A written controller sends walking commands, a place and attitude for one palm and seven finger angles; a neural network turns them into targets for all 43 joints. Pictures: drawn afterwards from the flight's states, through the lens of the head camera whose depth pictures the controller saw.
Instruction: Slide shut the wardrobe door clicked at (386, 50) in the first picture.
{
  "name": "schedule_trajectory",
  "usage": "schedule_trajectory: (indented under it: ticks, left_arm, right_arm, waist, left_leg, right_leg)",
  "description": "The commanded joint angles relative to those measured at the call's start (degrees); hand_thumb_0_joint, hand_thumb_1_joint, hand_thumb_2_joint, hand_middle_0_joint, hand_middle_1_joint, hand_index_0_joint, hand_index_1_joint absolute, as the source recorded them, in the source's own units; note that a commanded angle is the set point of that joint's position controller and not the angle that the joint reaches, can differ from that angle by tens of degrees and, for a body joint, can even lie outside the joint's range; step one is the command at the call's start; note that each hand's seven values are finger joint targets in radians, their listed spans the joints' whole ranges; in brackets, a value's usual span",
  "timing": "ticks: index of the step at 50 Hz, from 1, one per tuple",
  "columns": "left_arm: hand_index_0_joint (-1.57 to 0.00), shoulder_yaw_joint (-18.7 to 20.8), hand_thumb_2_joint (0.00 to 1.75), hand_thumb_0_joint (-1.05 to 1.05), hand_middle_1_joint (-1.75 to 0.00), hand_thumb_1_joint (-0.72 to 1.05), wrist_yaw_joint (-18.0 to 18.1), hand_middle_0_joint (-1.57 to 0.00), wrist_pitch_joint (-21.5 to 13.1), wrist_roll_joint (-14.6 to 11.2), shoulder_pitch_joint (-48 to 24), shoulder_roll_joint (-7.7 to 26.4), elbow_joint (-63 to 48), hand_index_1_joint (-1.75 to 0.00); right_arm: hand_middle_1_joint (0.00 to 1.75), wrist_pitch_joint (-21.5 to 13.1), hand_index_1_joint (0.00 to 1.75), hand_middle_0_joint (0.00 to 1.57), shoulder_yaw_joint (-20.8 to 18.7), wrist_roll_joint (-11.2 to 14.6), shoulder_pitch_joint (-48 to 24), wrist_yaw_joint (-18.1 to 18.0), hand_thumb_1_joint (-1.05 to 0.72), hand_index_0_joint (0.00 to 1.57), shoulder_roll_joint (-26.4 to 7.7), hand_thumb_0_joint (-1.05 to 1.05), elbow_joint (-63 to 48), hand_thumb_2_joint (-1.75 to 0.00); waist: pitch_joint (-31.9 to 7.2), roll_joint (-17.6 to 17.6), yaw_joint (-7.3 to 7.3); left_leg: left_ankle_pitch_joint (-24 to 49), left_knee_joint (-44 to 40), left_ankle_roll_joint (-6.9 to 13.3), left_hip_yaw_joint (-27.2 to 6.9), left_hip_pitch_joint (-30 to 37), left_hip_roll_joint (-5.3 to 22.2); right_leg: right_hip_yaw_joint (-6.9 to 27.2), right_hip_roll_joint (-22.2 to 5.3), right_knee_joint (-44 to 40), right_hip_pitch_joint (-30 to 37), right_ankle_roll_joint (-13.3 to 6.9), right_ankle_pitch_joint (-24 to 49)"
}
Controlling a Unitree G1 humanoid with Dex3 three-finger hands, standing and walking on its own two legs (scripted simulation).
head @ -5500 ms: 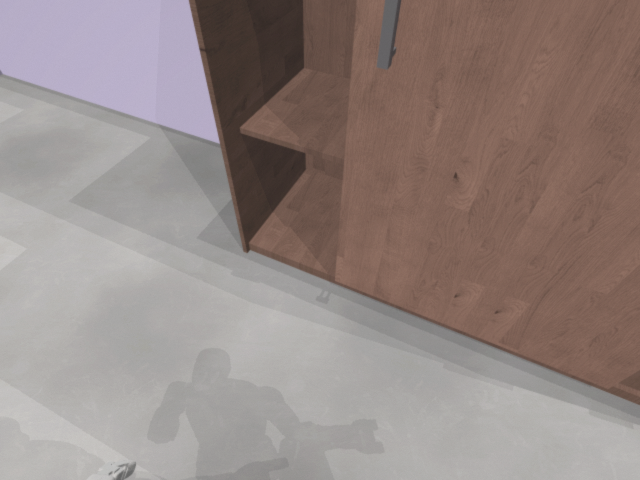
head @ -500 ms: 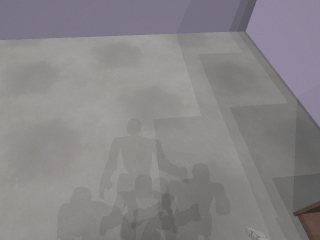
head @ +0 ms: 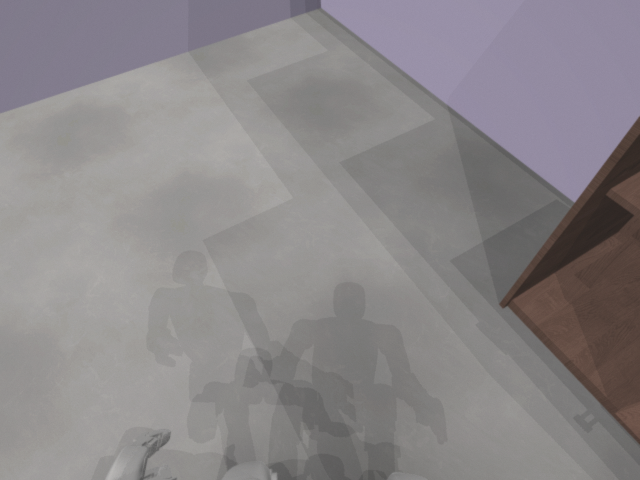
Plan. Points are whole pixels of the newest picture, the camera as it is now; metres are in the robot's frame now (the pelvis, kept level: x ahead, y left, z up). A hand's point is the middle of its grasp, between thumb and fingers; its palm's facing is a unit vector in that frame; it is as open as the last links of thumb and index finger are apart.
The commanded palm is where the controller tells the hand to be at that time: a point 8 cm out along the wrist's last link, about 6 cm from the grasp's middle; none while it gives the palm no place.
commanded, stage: turn to face it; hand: right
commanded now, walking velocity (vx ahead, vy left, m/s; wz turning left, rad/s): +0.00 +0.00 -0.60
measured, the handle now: out of the picture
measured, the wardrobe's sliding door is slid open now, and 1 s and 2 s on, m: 0.38 0.38 0.38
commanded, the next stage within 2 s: take the last steps up to it in 1.50 s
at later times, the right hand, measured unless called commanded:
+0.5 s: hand out of the picture +0.08 -0.20 -0.13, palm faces +0.31 +0.91 -0.28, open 7.4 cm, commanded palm none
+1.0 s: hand out of the picture -0.11 -0.25 -0.16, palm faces +0.62 +0.75 -0.24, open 7.4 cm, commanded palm none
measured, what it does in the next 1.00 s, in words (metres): steps on the spot, turning right: left foot, then right foot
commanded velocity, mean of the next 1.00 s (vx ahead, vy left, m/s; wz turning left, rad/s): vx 0.00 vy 0.00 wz -0.60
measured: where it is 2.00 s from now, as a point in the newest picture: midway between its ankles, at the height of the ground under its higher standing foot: outside the picture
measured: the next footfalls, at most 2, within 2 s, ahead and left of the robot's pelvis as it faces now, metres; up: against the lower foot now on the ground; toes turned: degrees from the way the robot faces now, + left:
left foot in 0.42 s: +0.09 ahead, +0.13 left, +0.00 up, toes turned -14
right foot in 0.80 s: -0.02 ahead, -0.12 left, +0.00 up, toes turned -36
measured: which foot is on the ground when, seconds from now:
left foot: up 0.00-0.40, down 0.42-0.80, up 0.82-1.00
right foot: down 0.00-0.40, up 0.42-0.78, down 0.80-1.00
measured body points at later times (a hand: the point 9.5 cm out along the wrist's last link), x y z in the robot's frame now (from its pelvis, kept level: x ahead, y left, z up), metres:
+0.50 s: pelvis +0.01 +0.03 +0.01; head +0.04 +0.04 +0.46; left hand +0.14 +0.27 -0.15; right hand +0.06 -0.24 -0.11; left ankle +0.05 +0.14 -0.72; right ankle -0.03 -0.09 -0.67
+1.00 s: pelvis -0.02 -0.03 +0.02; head -0.01 -0.08 +0.46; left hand +0.22 +0.12 -0.10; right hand -0.14 -0.29 -0.14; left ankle +0.06 +0.13 -0.63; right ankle -0.05 -0.09 -0.72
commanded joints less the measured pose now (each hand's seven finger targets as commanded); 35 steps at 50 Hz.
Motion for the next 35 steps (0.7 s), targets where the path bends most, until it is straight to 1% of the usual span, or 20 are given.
schedule_trajectory:
  ticks: [1, 2, 3, 7, 9, 12, 16, 17, 18, 19, 20, 21, 22, 23, 24, 25, 26, 27, 31, 35]
  left_arm:
    - [-0.2, 2.9, 0.9, 0.0, -0.3, 0.9, 1.9, -0.2, -1.3, 0.6, 4.9, 11.8, -2.5, -0.3]
    - [-0.2, 2.5, 0.9, 0.0, -0.3, 0.9, 1.8, -0.2, -1.4, 0.6, 3.3, 11.2, -3.0, -0.3]
    - [-0.2, 2.4, 0.9, 0.0, -0.3, 0.9, 1.7, -0.2, -1.5, 0.5, 3.2, 10.8, -3.2, -0.3]
    - [-0.2, 2.6, 0.9, 0.0, -0.3, 0.9, 1.7, -0.2, -1.3, 0.5, 4.0, 10.8, -3.2, -0.3]
    - [-0.2, 2.9, 0.9, 0.0, -0.3, 0.9, 1.6, -0.2, -1.2, 0.7, 5.5, 11.0, -2.9, -0.3]
    - [-0.2, 3.2, 0.9, 0.0, -0.3, 0.9, 1.6, -0.2, -0.9, 0.8, 5.8, 11.0, -2.8, -0.3]
    - [-0.2, 3.6, 0.9, 0.0, -0.3, 0.9, 1.5, -0.2, -0.5, 1.0, 4.3, 11.2, -3.5, -0.3]
    - [-0.2, 3.6, 0.9, 0.0, -0.3, 0.9, 1.5, -0.2, -0.5, 0.8, 3.6, 11.0, -3.7, -0.3]
    - [-0.2, 3.6, 0.9, 0.0, -0.3, 0.9, 1.5, -0.2, -0.4, 0.5, 3.0, 10.3, -3.9, -0.3]
    - [-0.2, 3.4, 0.9, 0.0, -0.3, 0.9, 1.2, -0.2, -0.5, 0.0, 3.5, 8.4, -4.1, -0.3]
    - [-0.2, 2.8, 0.9, 0.0, -0.3, 0.9, 0.9, -0.2, -0.7, -0.4, 5.2, 4.4, -5.1, -0.3]
    - [-0.2, 3.3, 0.9, 0.0, -0.3, 0.9, 1.0, -0.2, -0.4, 0.6, 5.0, 6.1, -5.7, -0.3]
    - [-0.2, 3.4, 0.9, 0.0, -0.3, 0.9, 0.8, -0.2, 0.6, 0.8, 4.0, 6.6, -4.9, -0.3]
    - [-0.2, 3.5, 0.9, 0.0, -0.3, 0.9, 0.4, -0.2, 1.0, 0.9, 4.0, 6.3, -3.8, -0.3]
    - [-0.2, 3.4, 0.9, 0.0, -0.3, 0.9, 0.0, -0.2, 1.3, 1.0, 4.7, 6.4, -2.7, -0.3]
    - [-0.2, 3.3, 0.9, 0.0, -0.3, 0.9, -0.4, -0.2, 1.4, 0.9, 5.7, 5.7, -2.1, -0.3]
    - [-0.2, 3.0, 0.9, 0.0, -0.3, 0.9, -0.5, -0.2, 1.5, 0.9, 5.6, 5.2, -1.7, -0.3]
    - [-0.2, 2.8, 0.9, 0.0, -0.3, 0.9, -0.6, -0.2, 1.6, 0.8, 5.1, 5.0, -1.7, -0.3]
    - [-0.2, 2.2, 0.9, 0.0, -0.3, 0.9, -0.7, -0.2, 1.8, 0.5, 1.3, 4.3, -2.4, -0.3]
    - [-0.2, 1.4, 0.9, 0.0, -0.3, 0.9, -0.7, -0.2, 1.0, 0.0, -0.8, 3.9, -3.2, -0.3]
  right_arm:
    - [0.3, -2.3, 0.3, 0.2, -1.3, -0.1, -4.7, 0.4, -0.9, 0.2, -4.3, 0.0, -6.8, -0.9]
    - [0.3, -2.2, 0.3, 0.2, -1.4, -0.2, -3.1, 0.7, -0.9, 0.2, -4.2, 0.0, -6.0, -0.9]
    - [0.3, -2.1, 0.3, 0.2, -1.4, -0.2, -2.6, 0.7, -0.9, 0.2, -4.3, 0.0, -5.7, -0.9]
    - [0.3, -1.9, 0.3, 0.2, -1.3, -0.2, -3.5, 0.5, -0.9, 0.2, -4.2, 0.0, -6.4, -0.9]
    - [0.3, -2.0, 0.3, 0.2, -1.2, -0.1, -5.6, 0.4, -0.9, 0.2, -4.0, 0.0, -7.5, -0.9]
    - [0.3, -2.2, 0.3, 0.2, -1.0, 0.0, -7.0, 0.2, -0.9, 0.2, -3.6, 0.0, -8.7, -0.9]
    - [0.3, -2.8, 0.3, 0.2, -0.6, 0.5, -4.8, -0.1, -0.9, 0.2, -3.1, 0.0, -9.1, -0.9]
    - [0.3, -3.1, 0.3, 0.2, -0.7, 0.6, -2.8, -0.2, -0.9, 0.2, -3.3, 0.0, -8.9, -0.9]
    - [0.3, -3.6, 0.3, 0.2, -0.8, 0.6, -0.9, -0.3, -0.9, 0.2, -3.8, 0.0, -8.5, -0.9]
    - [0.3, -4.2, 0.3, 0.2, -1.3, 0.3, 1.3, -0.6, -0.9, 0.2, -6.3, 0.0, -8.2, -0.9]
    - [0.3, -4.8, 0.3, 0.2, -2.4, -0.7, 1.8, -1.1, -0.9, 0.2, -12.0, 0.0, -8.5, -0.9]
    - [0.3, -4.2, 0.3, 0.2, -2.0, -0.5, 1.7, -1.0, -0.9, 0.2, -12.8, 0.0, -9.1, -0.9]
    - [0.3, -4.3, 0.3, 0.2, -2.0, -0.4, -0.8, -1.2, -0.9, 0.2, -10.7, 0.0, -9.5, -0.9]
    - [0.3, -4.2, 0.3, 0.2, -1.4, -0.3, -3.5, -1.1, -0.9, 0.2, -9.2, 0.0, -9.9, -0.9]
    - [0.3, -4.3, 0.3, 0.2, -0.7, -0.2, -5.9, -0.9, -0.9, 0.2, -7.0, 0.0, -10.1, -0.9]
    - [0.3, -4.3, 0.3, 0.2, -0.5, -0.4, -7.3, -1.0, -0.9, 0.2, -5.7, 0.0, -10.2, -0.9]
    - [0.3, -4.5, 0.3, 0.2, -0.3, -0.5, -6.6, -0.9, -0.9, 0.2, -5.5, 0.0, -10.1, -0.9]
    - [0.3, -4.6, 0.3, 0.2, -0.4, -0.6, -5.5, -1.0, -0.9, 0.2, -5.6, 0.0, -9.5, -0.9]
    - [0.3, -4.2, 0.3, 0.2, -0.9, -0.8, -1.2, -0.9, -0.9, 0.2, -7.8, 0.0, -7.4, -0.9]
    - [0.3, -3.7, 0.3, 0.2, -1.6, -1.1, 0.6, -0.7, -0.9, 0.2, -9.8, 0.0, -6.1, -0.9]
  waist:
    - [-11.2, -12.6, 3.55]
    - [-10.8, -11.9, 2.63]
    - [-10.5, -12.3, 2.52]
    - [-10.0, -11.9, 2.77]
    - [-9.6, -11.0, 3.63]
    - [-9.3, -12.2, 3.84]
    - [-10.3, -13.2, 2.54]
    - [-11.2, -12.5, 1.5]
    - [-11.7, -11.0, 0.31]
    - [-12.3, -4.6, -0.87]
    - [-12.9, 12.7, -0.68]
    - [-12.3, 10.4, -0.57]
    - [-10.0, 8.0, 0.01]
    - [-6.9, 7.7, 1.3]
    - [-4.8, 6.5, 2.41]
    - [-4.3, 5.6, 3.41]
    - [-4.1, 6.6, 3.05]
    - [-4.5, 7.4, 2.45]
    - [-5.6, 7.3, 0.23]
    - [-7.3, 9.7, -1.1]
  left_leg:
    - [4.8, 12.7, -0.3, -5.8, -12.2, -2.0]
    - [7.2, 11.9, -0.5, -5.5, -10.8, -2.5]
    - [8.5, 10.7, -0.5, -5.6, -9.9, -2.9]
    - [9.1, 4.9, -1.0, -6.2, -9.6, -4.0]
    - [7.9, 1.7, -0.9, -6.4, -9.5, -4.9]
    - [6.7, -2.8, -0.6, -6.8, -7.7, -6.0]
    - [7.1, -14.3, 0.4, -6.0, 1.7, -8.6]
    - [10.3, -19.4, 0.7, -5.9, 5.4, -9.1]
    - [16.0, -27.3, 0.9, -5.6, 11.4, -8.6]
    - [20.2, -35.1, 2.0, -9.8, 20.0, -3.8]
    - [26.0, -39.8, 8.2, -26.3, 26.5, 13.1]
    - [29.1, -38.7, 13.7, -27.4, 19.9, 19.5]
    - [24.5, -39.7, 14.1, -24.9, 14.0, 16.6]
    - [21.6, -39.9, 13.1, -21.4, 10.5, 13.5]
    - [22.3, -39.3, 12.2, -16.2, 9.0, 10.7]
    - [24.8, -38.4, 11.4, -12.0, 8.9, 9.0]
    - [27.5, -37.9, 11.0, -9.3, 9.4, 8.2]
    - [29.4, -37.5, 11.1, -8.0, 10.6, 8.4]
    - [33.5, -36.0, 11.8, -4.5, 15.3, 9.8]
    - [38.8, -32.4, 11.9, -2.6, 16.1, 11.6]
  right_leg:
    - [16.7, -14.5, -13.9, 14.0, -6.7, 36.0]
    - [14.9, -12.8, -14.7, 12.4, -5.8, 33.4]
    - [14.6, -11.8, -15.5, 11.5, -5.6, 31.8]
    - [18.6, -11.7, -17.0, 11.4, -7.1, 25.6]
    - [21.2, -11.7, -16.7, 12.0, -7.7, 25.6]
    - [24.2, -11.3, -16.0, 11.1, -8.2, 25.2]
    - [26.9, -9.7, -12.9, 6.7, -7.5, 29.5]
    - [27.2, -8.9, -11.2, 5.3, -6.8, 29.6]
    - [26.7, -7.1, -8.7, 1.7, -5.0, 27.0]
    - [24.0, -3.7, -3.8, -5.4, -1.8, 17.2]
    - [11.7, 4.9, 9.7, -16.3, 3.5, -5.1]
    - [9.1, 4.5, 21.3, -16.1, 4.3, -15.6]
    - [10.1, 2.6, 28.5, -15.0, 4.2, -13.0]
    - [9.2, 1.3, 32.7, -15.3, 4.6, -9.5]
    - [8.2, 0.2, 34.8, -15.1, 5.0, -5.6]
    - [7.2, -0.4, 34.6, -14.7, 5.5, -3.5]
    - [6.1, -0.6, 33.8, -14.3, 5.9, -2.6]
    - [5.2, -0.8, 31.5, -13.8, 6.3, -3.1]
    - [2.1, -1.2, 21.3, -11.8, 6.8, -5.6]
    - [-0.9, -0.9, 9.4, -6.0, 5.8, -7.5]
